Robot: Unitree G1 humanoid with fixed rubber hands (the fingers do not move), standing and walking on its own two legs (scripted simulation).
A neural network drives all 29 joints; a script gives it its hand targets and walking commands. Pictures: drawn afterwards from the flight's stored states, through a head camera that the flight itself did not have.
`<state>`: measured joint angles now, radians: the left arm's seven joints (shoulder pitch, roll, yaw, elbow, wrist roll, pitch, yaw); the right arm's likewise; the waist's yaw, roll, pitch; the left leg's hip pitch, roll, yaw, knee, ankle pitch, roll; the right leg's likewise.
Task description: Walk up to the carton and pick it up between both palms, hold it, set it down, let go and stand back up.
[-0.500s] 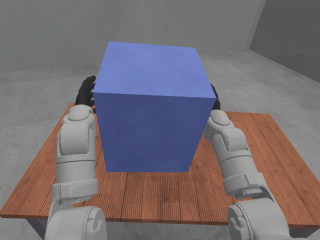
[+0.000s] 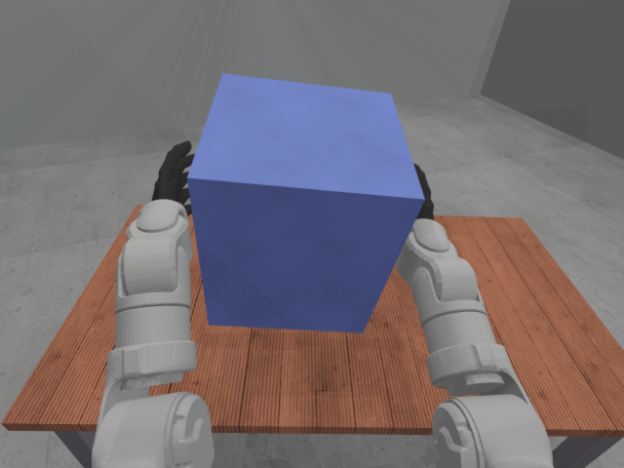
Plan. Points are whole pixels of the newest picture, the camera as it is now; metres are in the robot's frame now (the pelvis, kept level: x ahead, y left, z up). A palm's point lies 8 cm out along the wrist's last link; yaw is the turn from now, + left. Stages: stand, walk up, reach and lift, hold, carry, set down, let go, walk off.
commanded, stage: set down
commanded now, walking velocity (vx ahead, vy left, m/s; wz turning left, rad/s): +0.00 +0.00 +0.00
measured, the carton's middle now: (297, 212) +0.38 -0.02 +0.19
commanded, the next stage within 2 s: none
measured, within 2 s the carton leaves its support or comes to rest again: neither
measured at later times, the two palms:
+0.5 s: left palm (182, 238) +0.40 +0.14 +0.14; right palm (398, 254) +0.37 -0.16 +0.12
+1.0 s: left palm (184, 237) +0.41 +0.14 +0.14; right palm (397, 268) +0.35 -0.15 +0.11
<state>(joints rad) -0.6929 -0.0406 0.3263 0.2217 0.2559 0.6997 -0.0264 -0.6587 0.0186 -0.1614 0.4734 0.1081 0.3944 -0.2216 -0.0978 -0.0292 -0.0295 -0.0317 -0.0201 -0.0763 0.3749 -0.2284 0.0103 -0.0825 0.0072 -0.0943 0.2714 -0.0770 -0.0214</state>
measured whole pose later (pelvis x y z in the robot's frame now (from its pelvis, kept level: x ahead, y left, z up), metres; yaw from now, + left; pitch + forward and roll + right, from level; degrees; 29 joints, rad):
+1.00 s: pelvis +0.03 +0.05 +0.00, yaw -1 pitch -5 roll -3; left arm -0.57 -0.04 0.17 0.37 0.21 0.40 0.02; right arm -0.44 0.04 -0.21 0.53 0.01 0.04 -0.17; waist -0.12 -0.04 0.04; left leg -0.03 -0.05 -0.04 0.40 -0.28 0.07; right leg -0.05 -0.02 -0.06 0.24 -0.09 0.04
